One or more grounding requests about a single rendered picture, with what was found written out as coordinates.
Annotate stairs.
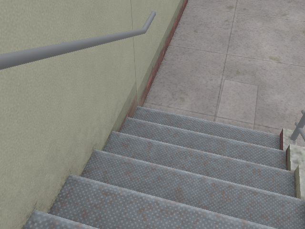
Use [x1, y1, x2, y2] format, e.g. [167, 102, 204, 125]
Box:
[23, 106, 305, 229]

